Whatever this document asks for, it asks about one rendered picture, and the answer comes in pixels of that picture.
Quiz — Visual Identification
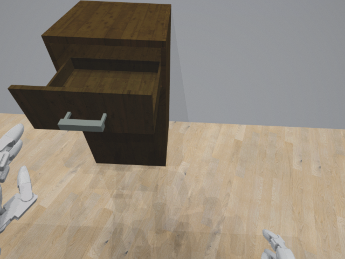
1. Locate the robot right hand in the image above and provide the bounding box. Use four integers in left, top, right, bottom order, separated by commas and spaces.
261, 229, 295, 259

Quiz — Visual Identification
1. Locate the robot left hand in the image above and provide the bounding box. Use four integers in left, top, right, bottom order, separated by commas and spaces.
0, 124, 38, 233

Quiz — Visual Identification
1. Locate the handle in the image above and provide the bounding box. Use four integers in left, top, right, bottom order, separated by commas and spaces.
57, 112, 107, 132

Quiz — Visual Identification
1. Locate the cabinet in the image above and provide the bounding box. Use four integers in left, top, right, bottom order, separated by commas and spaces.
41, 1, 171, 166

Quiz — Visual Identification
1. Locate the drawer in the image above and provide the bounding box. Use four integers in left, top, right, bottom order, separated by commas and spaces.
8, 57, 162, 134

